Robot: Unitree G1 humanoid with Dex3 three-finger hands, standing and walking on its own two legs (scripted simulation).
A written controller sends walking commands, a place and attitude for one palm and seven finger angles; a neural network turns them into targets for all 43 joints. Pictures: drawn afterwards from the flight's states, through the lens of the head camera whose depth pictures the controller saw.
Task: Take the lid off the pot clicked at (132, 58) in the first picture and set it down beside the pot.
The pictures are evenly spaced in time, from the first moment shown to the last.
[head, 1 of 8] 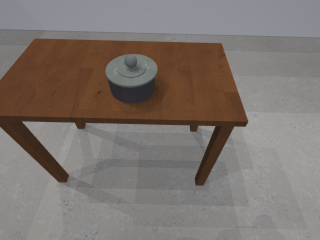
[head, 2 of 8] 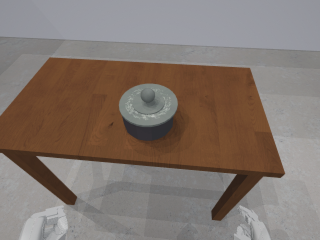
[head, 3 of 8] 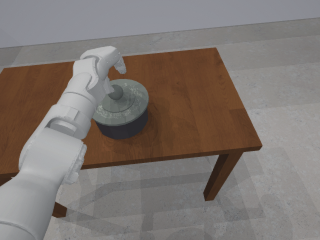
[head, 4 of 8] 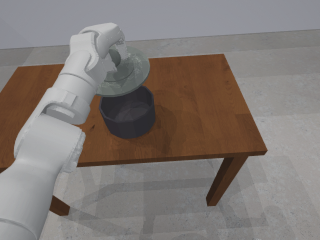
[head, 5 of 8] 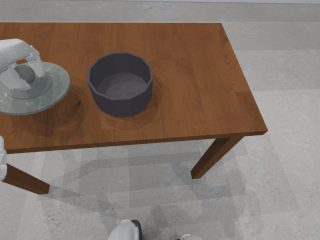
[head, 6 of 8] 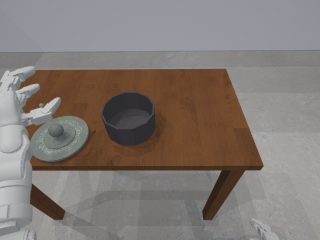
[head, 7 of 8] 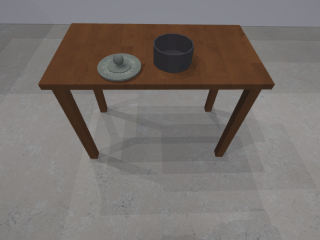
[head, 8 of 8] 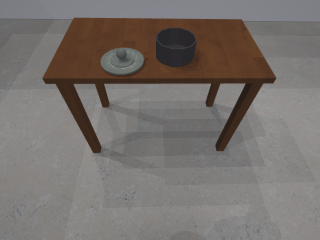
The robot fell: no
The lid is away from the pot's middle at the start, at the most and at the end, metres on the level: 0.00 0.25 0.25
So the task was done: yes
